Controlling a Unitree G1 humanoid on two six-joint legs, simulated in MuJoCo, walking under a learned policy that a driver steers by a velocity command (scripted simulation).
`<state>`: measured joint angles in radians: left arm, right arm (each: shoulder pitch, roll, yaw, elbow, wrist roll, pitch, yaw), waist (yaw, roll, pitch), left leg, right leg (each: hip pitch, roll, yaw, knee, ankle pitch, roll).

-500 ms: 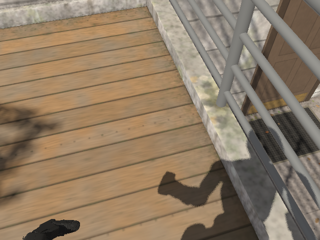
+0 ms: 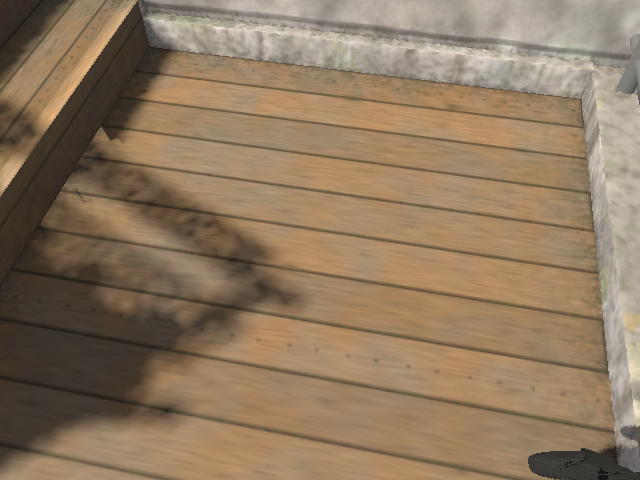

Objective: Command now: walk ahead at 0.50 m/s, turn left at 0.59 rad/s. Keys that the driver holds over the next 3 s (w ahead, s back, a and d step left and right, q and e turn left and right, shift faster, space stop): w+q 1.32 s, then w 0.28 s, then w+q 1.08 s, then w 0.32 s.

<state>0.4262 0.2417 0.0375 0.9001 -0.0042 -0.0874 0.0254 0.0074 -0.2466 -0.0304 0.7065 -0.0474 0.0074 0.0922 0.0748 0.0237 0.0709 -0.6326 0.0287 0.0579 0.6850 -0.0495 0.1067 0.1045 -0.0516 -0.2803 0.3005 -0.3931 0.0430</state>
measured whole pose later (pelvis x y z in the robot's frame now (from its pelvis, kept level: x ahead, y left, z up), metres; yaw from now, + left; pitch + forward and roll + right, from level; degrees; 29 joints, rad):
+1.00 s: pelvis +0.57 +0.11 +0.01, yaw +35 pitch +0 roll -1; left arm 0.38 0.25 0.06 0.83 0.02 -0.07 0.01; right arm 0.13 -0.29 -0.06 0.77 -0.02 0.01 0.07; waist 0.05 0.04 0.07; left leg -0.66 0.04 0.00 0.96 -0.16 0.04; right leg -0.04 0.03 -0.17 0.29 -0.26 -0.05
